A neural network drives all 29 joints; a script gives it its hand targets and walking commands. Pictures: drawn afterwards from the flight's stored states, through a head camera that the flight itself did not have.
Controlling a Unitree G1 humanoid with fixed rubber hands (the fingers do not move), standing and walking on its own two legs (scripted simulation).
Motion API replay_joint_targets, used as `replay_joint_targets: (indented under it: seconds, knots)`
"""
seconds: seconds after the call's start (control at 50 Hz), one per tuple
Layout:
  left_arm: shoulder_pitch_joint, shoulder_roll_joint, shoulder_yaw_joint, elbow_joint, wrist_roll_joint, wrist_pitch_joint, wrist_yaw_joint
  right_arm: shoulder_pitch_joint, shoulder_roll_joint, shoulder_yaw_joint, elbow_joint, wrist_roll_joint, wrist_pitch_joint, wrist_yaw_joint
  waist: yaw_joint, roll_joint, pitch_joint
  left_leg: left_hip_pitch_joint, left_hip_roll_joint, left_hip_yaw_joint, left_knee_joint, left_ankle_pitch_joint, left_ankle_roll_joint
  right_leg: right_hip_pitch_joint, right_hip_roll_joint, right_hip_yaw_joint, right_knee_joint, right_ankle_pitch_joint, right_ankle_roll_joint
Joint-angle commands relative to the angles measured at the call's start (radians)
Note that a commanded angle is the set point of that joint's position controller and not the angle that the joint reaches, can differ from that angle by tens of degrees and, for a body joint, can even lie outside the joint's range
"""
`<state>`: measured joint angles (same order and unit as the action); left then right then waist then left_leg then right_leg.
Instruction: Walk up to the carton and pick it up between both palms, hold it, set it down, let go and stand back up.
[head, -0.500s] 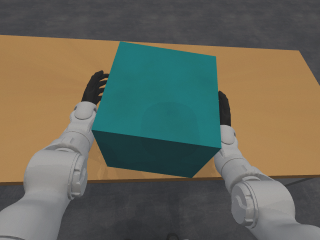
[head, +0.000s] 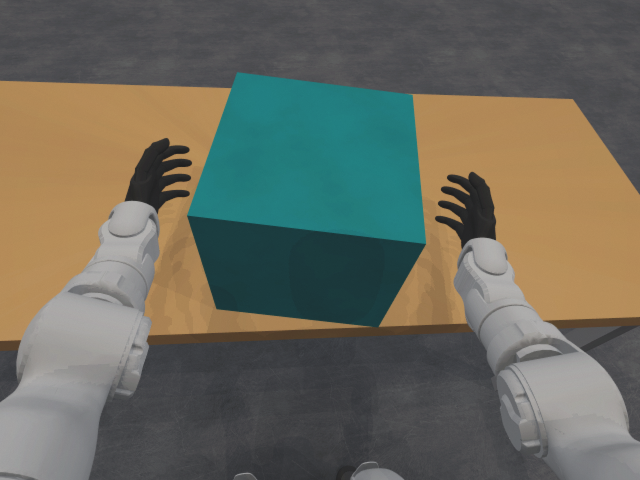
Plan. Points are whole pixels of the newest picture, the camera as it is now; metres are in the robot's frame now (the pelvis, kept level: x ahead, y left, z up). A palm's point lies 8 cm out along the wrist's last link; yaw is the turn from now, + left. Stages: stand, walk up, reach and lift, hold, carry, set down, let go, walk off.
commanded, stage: set down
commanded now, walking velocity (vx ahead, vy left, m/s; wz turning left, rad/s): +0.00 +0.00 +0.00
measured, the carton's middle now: (310, 205) +0.48 -0.02 +0.03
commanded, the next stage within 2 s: none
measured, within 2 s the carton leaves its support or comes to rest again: neither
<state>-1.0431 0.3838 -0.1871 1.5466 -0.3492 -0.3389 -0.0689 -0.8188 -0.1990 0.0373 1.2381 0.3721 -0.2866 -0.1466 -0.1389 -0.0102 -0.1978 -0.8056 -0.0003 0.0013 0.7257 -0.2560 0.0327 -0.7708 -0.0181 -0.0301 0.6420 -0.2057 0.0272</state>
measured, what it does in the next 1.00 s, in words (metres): stands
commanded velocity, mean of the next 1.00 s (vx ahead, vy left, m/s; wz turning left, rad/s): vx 0.00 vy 0.00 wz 0.00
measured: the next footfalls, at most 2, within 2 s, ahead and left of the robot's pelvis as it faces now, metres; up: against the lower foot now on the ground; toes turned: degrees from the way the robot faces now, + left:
none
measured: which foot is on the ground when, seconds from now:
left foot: down 0.00-1.00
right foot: down 0.00-1.00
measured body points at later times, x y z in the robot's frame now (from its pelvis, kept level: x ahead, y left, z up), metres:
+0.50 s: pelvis +0.02 -0.01 +0.02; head +0.06 +0.01 +0.47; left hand +0.42 +0.20 +0.04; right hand +0.35 -0.22 +0.03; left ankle +0.04 +0.09 -0.71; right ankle +0.05 -0.14 -0.71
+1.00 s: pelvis +0.04 -0.01 +0.03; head +0.04 +0.02 +0.48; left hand +0.32 +0.24 +0.04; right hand +0.28 -0.21 +0.04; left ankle +0.04 +0.09 -0.71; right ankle +0.05 -0.14 -0.71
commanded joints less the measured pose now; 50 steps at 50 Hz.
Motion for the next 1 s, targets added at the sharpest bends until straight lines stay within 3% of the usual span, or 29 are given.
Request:
replay_joint_targets:
  seconds: [0.0, 0.04, 0.08, 0.14, 0.18, 0.2, 0.28, 0.3, 0.32, 0.34, 0.38, 0.4, 0.42, 0.44, 0.48, 0.5, 0.52, 0.58, 0.6, 0.62, 0.72, 0.76, 0.78, 0.8, 0.84, 0.86, 0.88, 0.9, 0.98]
  knots:
    - [-0.334, 0.107, -0.012, -0.140, -0.009, -0.023, -0.009, -0.299, -0.099, -0.047, -0.136, -0.037, 0.000, -0.011, -0.015, 0.119, -0.511, 0.426, -0.016, -0.035, -0.110, -0.023, -0.064, 0.126, 0.044, -0.061, -0.067, -0.016, -0.046]
    - [-0.334, 0.105, 0.001, -0.145, -0.001, -0.012, -0.015, -0.315, -0.105, -0.056, -0.161, -0.046, 0.005, -0.022, -0.015, 0.107, -0.506, 0.427, -0.011, -0.036, -0.116, -0.019, -0.064, 0.143, 0.047, -0.066, -0.068, -0.008, -0.044]
    - [-0.263, 0.106, 0.033, -0.194, 0.042, 0.001, -0.011, -0.229, -0.094, -0.054, -0.150, -0.052, -0.006, -0.034, -0.006, 0.131, -0.482, 0.443, -0.016, -0.035, -0.116, -0.004, -0.071, 0.180, 0.049, -0.061, -0.067, 0.027, -0.042]
    - [-0.294, 0.119, 0.043, -0.258, 0.047, -0.002, -0.010, -0.262, -0.082, -0.084, -0.188, -0.074, -0.018, -0.046, -0.011, 0.158, -0.504, 0.442, -0.019, -0.029, -0.116, 0.005, -0.086, 0.186, 0.050, -0.058, -0.080, 0.035, -0.044]
    - [-0.221, 0.103, 0.072, -0.324, 0.066, -0.001, -0.007, -0.201, -0.077, -0.080, -0.227, -0.079, -0.038, -0.051, 0.003, 0.173, -0.499, 0.495, -0.016, -0.031, -0.120, 0.067, -0.099, 0.213, 0.057, -0.055, -0.087, 0.083, -0.043]
    - [-0.169, 0.116, 0.091, -0.310, 0.071, 0.004, -0.013, -0.156, -0.060, -0.067, -0.235, -0.084, -0.043, -0.058, 0.013, 0.147, -0.482, 0.508, -0.020, -0.022, -0.111, 0.105, -0.100, 0.248, 0.055, -0.050, -0.103, 0.111, -0.041]
    - [0.001, 0.112, 0.150, -0.362, 0.116, 0.032, -0.044, 0.018, -0.013, 0.012, -0.243, -0.047, -0.067, -0.071, 0.043, 0.139, -0.366, 0.560, -0.032, -0.009, -0.133, 0.201, -0.097, 0.334, 0.052, -0.027, -0.142, 0.182, -0.030]
    - [0.059, 0.118, 0.168, -0.428, 0.124, 0.036, -0.048, 0.079, 0.000, 0.026, -0.294, -0.049, -0.083, -0.080, 0.054, 0.131, -0.382, 0.575, -0.036, -0.003, -0.134, 0.236, -0.097, 0.385, 0.054, -0.019, -0.148, 0.229, -0.027]
    - [-0.005, 0.142, 0.181, -0.423, 0.136, 0.040, -0.049, 0.010, -0.010, -0.002, -0.286, -0.061, -0.083, -0.086, 0.053, 0.140, -0.352, 0.540, -0.034, -0.009, -0.143, 0.197, -0.098, 0.375, 0.057, -0.019, -0.153, 0.180, -0.026]
    - [0.076, 0.135, 0.187, -0.503, 0.145, 0.044, -0.053, 0.103, 0.005, 0.007, -0.329, -0.058, -0.098, -0.091, 0.060, 0.142, -0.347, 0.573, -0.037, -0.002, -0.160, 0.222, -0.099, 0.425, 0.055, -0.016, -0.166, 0.225, -0.024]
    - [0.117, 0.133, 0.199, -0.573, 0.134, 0.047, -0.059, 0.120, 0.017, 0.006, -0.402, -0.065, -0.108, -0.095, 0.072, 0.114, -0.319, 0.589, -0.041, 0.009, -0.174, 0.251, -0.091, 0.448, 0.063, -0.005, -0.189, 0.227, -0.024]
    - [0.054, 0.146, 0.181, -0.586, 0.109, 0.048, -0.063, 0.048, 0.016, -0.023, -0.430, -0.082, -0.101, -0.097, 0.058, 0.101, -0.337, 0.561, -0.035, 0.007, -0.179, 0.211, -0.085, 0.430, 0.064, -0.007, -0.191, 0.179, -0.025]
    - [0.138, 0.139, 0.195, -0.569, 0.105, 0.054, -0.067, 0.122, 0.037, -0.004, -0.474, -0.090, -0.099, -0.103, 0.060, 0.058, -0.300, 0.568, -0.034, 0.011, -0.192, 0.207, -0.070, 0.471, 0.059, 0.001, -0.204, 0.197, -0.024]
    - [0.230, 0.133, 0.206, -0.636, 0.106, 0.061, -0.072, 0.222, 0.053, 0.009, -0.521, -0.091, -0.106, -0.106, 0.077, 0.056, -0.292, 0.579, -0.037, 0.016, -0.206, 0.229, -0.068, 0.517, 0.059, 0.011, -0.210, 0.239, -0.022]
    - [0.229, 0.150, 0.208, -0.719, 0.091, 0.058, -0.071, 0.213, 0.055, -0.008, -0.592, -0.096, -0.097, -0.107, 0.086, 0.051, -0.313, 0.573, -0.035, 0.023, -0.207, 0.210, -0.060, 0.531, 0.056, 0.023, -0.214, 0.206, -0.025]
    - [0.184, 0.170, 0.209, -0.679, 0.080, 0.064, -0.076, 0.171, 0.038, -0.031, -0.591, -0.114, -0.078, -0.110, 0.075, 0.037, -0.275, 0.543, -0.034, 0.025, -0.222, 0.157, -0.055, 0.518, 0.058, 0.023, -0.217, 0.149, -0.024]
    - [0.312, 0.152, 0.212, -0.729, 0.081, 0.073, -0.081, 0.292, 0.069, 0.006, -0.632, -0.104, -0.078, -0.113, 0.100, 0.018, -0.247, 0.580, -0.029, 0.029, -0.242, 0.178, -0.049, 0.568, 0.056, 0.027, -0.229, 0.173, -0.026]
    - [0.424, 0.154, 0.236, -0.818, 0.093, 0.108, -0.096, 0.403, 0.058, 0.006, -0.655, -0.114, -0.060, -0.125, 0.107, 0.042, -0.187, 0.649, -0.020, 0.029, -0.257, 0.228, -0.057, 0.610, 0.062, 0.030, -0.246, 0.216, -0.035]
    - [0.400, 0.178, 0.237, -0.823, 0.094, 0.119, -0.100, 0.388, 0.054, 0.000, -0.648, -0.120, -0.045, -0.127, 0.106, 0.057, -0.151, 0.631, -0.019, 0.033, -0.261, 0.191, -0.058, 0.613, 0.058, 0.032, -0.251, 0.171, -0.037]
    - [0.438, 0.174, 0.243, -0.855, 0.098, 0.137, -0.102, 0.400, 0.051, -0.002, -0.683, -0.112, -0.038, -0.127, 0.125, 0.070, -0.130, 0.643, -0.016, 0.034, -0.274, 0.192, -0.064, 0.619, 0.061, 0.031, -0.259, 0.153, -0.043]
    - [0.672, 0.170, 0.255, -1.051, 0.111, 0.182, -0.118, 0.636, 0.086, -0.005, -0.812, -0.136, -0.040, -0.138, 0.127, 0.080, -0.072, 0.730, -0.014, 0.040, -0.289, 0.294, -0.081, 0.701, 0.064, 0.040, -0.297, 0.224, -0.048]
    - [0.734, 0.170, 0.262, -1.130, 0.119, 0.195, -0.120, 0.694, 0.086, 0.003, -0.849, -0.136, -0.039, -0.132, 0.147, 0.111, -0.032, 0.773, -0.008, 0.038, -0.289, 0.357, -0.095, 0.697, 0.063, 0.040, -0.302, 0.237, -0.052]
    - [0.755, 0.161, 0.256, -1.152, 0.114, 0.202, -0.123, 0.725, 0.082, 0.002, -0.845, -0.142, -0.037, -0.129, 0.133, 0.124, 0.002, 0.781, -0.006, 0.040, -0.293, 0.367, -0.100, 0.697, 0.060, 0.040, -0.308, 0.239, -0.054]
    - [0.805, 0.155, 0.261, -1.192, 0.117, 0.208, -0.121, 0.752, 0.096, 0.014, -0.898, -0.141, -0.033, -0.125, 0.159, 0.114, 0.027, 0.775, -0.002, 0.034, -0.300, 0.360, -0.099, 0.698, 0.061, 0.042, -0.318, 0.214, -0.059]
    - [0.784, 0.168, 0.226, -1.207, 0.084, 0.214, -0.122, 0.739, 0.088, -0.018, -0.936, -0.168, -0.009, -0.118, 0.129, 0.116, 0.078, 0.741, 0.004, 0.035, -0.322, 0.263, -0.095, 0.677, 0.054, 0.045, -0.332, 0.127, -0.068]
    - [0.833, 0.172, 0.241, -1.228, 0.089, 0.217, -0.119, 0.800, 0.098, -0.012, -0.959, -0.172, -0.002, -0.115, 0.142, 0.120, 0.091, 0.731, -0.001, 0.039, -0.332, 0.256, -0.092, 0.701, 0.051, 0.050, -0.337, 0.134, -0.069]
    - [0.793, 0.182, 0.224, -1.243, 0.071, 0.216, -0.116, 0.757, 0.086, -0.027, -0.979, -0.179, 0.011, -0.111, 0.135, 0.120, 0.112, 0.703, 0.008, 0.033, -0.338, 0.208, -0.093, 0.689, 0.050, 0.048, -0.331, 0.086, -0.073]
    - [0.779, 0.187, 0.198, -1.264, 0.052, 0.209, -0.108, 0.752, 0.079, -0.055, -0.989, -0.192, 0.029, -0.104, 0.108, 0.126, 0.131, 0.686, 0.016, 0.023, -0.347, 0.157, -0.091, 0.670, 0.049, 0.047, -0.333, 0.050, -0.080]
    - [0.871, 0.198, 0.184, -1.327, 0.015, 0.182, -0.088, 0.840, 0.076, -0.068, -1.081, -0.193, 0.068, -0.088, 0.118, 0.132, 0.095, 0.693, 0.023, 0.010, -0.352, 0.142, -0.081, 0.691, 0.041, 0.050, -0.320, 0.065, -0.088]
